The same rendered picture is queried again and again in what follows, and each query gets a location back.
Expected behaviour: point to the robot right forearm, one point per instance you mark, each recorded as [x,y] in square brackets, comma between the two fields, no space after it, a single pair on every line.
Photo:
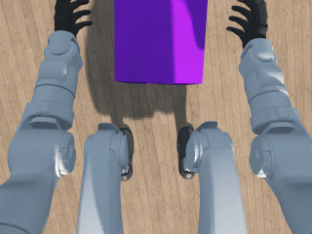
[267,94]

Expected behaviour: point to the robot left upper arm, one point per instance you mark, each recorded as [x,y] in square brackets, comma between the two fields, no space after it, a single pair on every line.
[38,159]

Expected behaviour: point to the robot right upper arm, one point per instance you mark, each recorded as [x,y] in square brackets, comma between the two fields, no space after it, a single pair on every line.
[285,162]

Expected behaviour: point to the robot right hand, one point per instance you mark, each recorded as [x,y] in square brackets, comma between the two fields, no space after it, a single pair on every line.
[256,24]

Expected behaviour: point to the right robot shin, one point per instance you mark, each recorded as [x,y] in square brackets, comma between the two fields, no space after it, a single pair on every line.
[205,125]

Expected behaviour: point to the carton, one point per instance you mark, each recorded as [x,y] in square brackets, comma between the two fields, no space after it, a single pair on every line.
[159,42]

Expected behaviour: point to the robot left hand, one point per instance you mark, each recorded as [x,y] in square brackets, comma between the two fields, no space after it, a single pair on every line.
[65,18]

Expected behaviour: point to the robot right thigh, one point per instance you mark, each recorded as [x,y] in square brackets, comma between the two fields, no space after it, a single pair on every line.
[221,208]

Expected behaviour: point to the robot left forearm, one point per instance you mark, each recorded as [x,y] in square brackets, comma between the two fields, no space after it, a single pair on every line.
[55,88]

